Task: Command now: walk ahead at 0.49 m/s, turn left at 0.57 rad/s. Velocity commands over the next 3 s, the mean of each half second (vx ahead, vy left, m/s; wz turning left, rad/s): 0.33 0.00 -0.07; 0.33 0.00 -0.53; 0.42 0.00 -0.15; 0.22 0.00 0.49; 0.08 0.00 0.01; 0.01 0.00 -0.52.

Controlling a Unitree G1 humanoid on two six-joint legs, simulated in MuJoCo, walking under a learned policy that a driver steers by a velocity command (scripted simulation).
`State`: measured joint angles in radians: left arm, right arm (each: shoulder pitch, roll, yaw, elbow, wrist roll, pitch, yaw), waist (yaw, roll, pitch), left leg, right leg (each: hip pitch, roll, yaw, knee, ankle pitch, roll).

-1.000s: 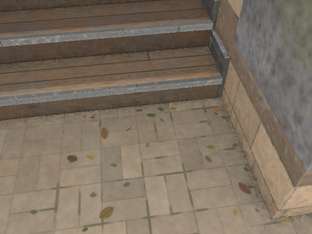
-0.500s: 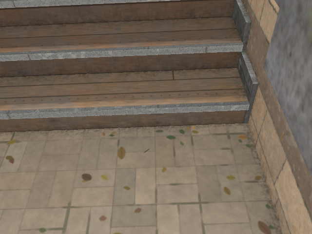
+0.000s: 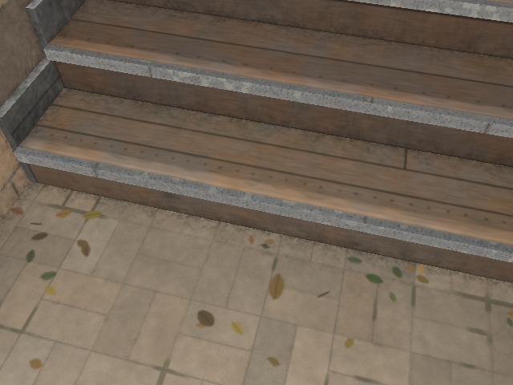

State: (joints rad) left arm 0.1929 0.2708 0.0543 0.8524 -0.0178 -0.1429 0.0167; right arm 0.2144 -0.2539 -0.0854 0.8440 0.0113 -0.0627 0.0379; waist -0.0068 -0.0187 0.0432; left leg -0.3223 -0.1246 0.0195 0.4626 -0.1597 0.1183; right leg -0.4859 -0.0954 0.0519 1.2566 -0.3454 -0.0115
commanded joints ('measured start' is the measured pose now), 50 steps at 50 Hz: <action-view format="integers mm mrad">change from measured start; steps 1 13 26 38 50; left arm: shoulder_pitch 72 -235 -59 -7 -118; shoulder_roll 99 58 160 160 81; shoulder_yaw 33 0 34 47 21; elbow -61 -148 -202 -255 -326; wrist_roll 26 13 28 8 1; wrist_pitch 17 13 98 121 97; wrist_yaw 5 -52 -22 -1 -36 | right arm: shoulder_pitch -39 122 43 -4 118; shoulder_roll -111 -137 -112 -132 -166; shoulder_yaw -18 -1 23 -1 -6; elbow -86 -4 -134 -198 -164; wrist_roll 4 -19 -23 1 -37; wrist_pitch -27 -18 43 -27 -35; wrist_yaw -16 -55 -76 -61 -64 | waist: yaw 55 -76 -31 -37 -66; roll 14 79 -27 -131 114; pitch -69 -28 -136 -134 2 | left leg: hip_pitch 73 296 -218 124 260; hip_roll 278 281 143 88 358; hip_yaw -347 -99 -101 -64 -105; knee -266 -172 642 -14 -276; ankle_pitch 191 506 -286 -100 64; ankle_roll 199 44 -169 -123 37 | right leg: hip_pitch -113 -122 168 41 -418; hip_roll -59 45 -73 22 16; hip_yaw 28 -70 285 387 15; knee -118 -727 -966 -917 -92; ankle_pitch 62 500 504 -261 222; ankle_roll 27 -33 -268 -160 73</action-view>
